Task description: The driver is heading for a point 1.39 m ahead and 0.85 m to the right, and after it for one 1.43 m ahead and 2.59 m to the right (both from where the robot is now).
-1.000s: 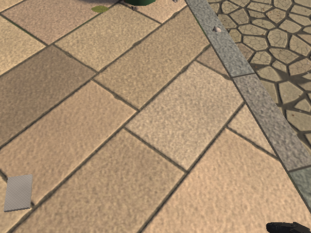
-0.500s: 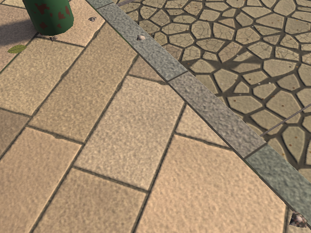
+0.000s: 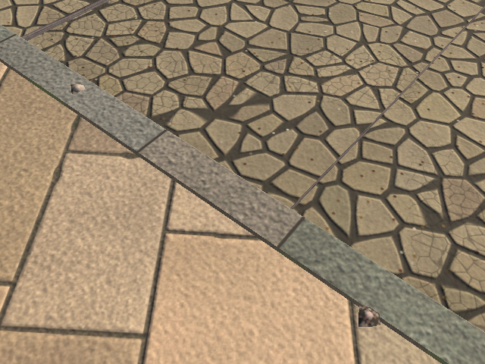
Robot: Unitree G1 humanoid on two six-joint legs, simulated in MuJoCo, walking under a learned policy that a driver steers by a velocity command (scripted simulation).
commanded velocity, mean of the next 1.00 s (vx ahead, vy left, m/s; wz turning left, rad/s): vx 0.00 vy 0.00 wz -0.60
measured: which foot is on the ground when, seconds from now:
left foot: down 0.00-0.34, up 0.36-0.82, down 0.84-1.00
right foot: up 0.00-0.32, down 0.34-0.84, up 0.86-1.00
